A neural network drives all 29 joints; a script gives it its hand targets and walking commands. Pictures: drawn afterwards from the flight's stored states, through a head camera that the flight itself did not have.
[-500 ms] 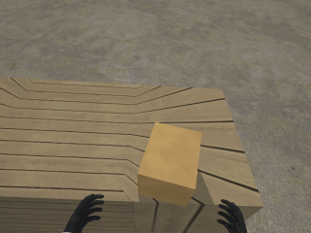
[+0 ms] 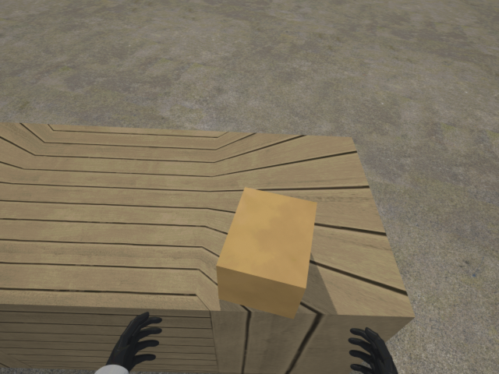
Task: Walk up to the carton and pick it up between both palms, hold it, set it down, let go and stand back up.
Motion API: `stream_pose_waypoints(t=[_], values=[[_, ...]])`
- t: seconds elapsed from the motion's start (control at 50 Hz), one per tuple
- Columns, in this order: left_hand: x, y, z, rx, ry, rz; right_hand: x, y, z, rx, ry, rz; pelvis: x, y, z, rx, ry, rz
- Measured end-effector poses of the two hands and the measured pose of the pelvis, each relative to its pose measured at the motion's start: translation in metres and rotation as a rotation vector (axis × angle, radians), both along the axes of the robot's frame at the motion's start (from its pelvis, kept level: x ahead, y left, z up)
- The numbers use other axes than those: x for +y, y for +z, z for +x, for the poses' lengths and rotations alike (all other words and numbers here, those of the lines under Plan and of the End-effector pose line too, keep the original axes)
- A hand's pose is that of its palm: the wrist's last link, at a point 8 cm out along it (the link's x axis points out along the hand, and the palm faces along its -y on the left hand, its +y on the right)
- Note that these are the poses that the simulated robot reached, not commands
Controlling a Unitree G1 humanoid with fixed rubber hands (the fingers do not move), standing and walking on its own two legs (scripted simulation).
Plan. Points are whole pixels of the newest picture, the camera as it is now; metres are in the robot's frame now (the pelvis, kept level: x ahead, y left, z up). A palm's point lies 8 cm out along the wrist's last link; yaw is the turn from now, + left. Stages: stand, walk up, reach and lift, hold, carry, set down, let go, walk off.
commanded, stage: set down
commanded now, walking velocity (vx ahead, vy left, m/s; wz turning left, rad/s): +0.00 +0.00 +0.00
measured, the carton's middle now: (268, 250) +0.40 -0.02 -0.12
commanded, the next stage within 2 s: let go in 0.26 s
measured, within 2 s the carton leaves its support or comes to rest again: neither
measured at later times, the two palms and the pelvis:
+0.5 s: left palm (121, 370) +0.14 +0.21 -0.08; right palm out of the picture +0.14 -0.23 -0.09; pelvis +0.00 -0.01 +0.00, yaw +0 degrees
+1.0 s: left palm out of the picture +0.08 +0.25 -0.11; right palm out of the picture +0.11 -0.23 -0.11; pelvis -0.01 +0.01 -0.01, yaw +2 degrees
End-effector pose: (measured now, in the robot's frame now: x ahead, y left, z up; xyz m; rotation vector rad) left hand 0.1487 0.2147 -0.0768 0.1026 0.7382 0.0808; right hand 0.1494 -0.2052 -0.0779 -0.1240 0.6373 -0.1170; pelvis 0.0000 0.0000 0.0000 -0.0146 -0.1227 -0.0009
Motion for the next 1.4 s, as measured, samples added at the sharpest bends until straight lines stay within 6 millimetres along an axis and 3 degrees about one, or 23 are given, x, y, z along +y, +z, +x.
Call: stream_pose_waypoints(t=[0.36,0.6,0.72,0.82,0.96,1.16,1.4], values=[[0.007,-0.008,-0.018,0.145,0.062,0.06,-0.014,-0.012,-0.006,0.115,0.061,-0.024,-0.008,0.0,-0.006,0.019,0.009,0.007],[-0.004,-0.005,0.004,0.103,0.019,0.055,-0.031,-0.009,-0.007,0.097,0.045,-0.049,-0.011,-0.001,-0.003,0.033,0.005,0.007],[-0.005,-0.007,0.007,0.109,0.015,0.048,-0.029,-0.009,-0.01,0.1,0.045,-0.049,-0.009,-0.001,-0.001,0.028,0.001,0.006],[0.0,0.0,0.005,0.011,0.019,0.041,-0.018,0.002,-0.005,0.022,0.026,-0.033,-0.006,-0.001,-0.002,0.042,0.018,0.004],[0.027,-0.024,-0.05,0.14,0.065,0.096,-0.027,-0.029,-0.026,0.238,0.02,-0.073,0.006,-0.009,-0.008,0.068,0.033,0.003],[0.049,-0.042,-0.137,0.328,0.112,0.124,-0.028,-0.046,-0.086,0.368,0.002,-0.068,0.016,-0.009,-0.024,0.045,0.028,0.016],[0.045,-0.05,-0.192,0.439,0.083,0.121,-0.025,-0.057,-0.155,0.5,-0.014,-0.059,0.017,-0.008,-0.055,0.055,0.021,0.031]])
